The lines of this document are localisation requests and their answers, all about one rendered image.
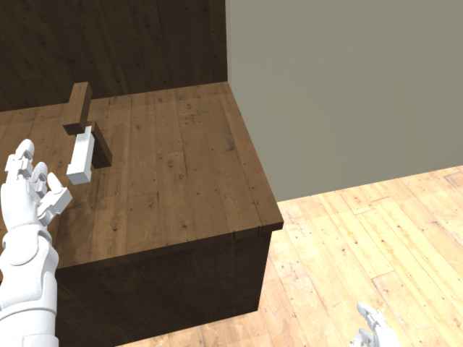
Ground counter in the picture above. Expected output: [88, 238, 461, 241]
[0, 0, 284, 347]

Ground right robot hand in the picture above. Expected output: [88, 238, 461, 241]
[349, 302, 402, 347]

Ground tap lever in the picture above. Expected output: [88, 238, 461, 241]
[67, 126, 95, 185]

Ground robot left forearm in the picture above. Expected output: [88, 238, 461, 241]
[0, 224, 59, 347]

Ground left robot hand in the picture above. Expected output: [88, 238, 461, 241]
[1, 139, 72, 232]

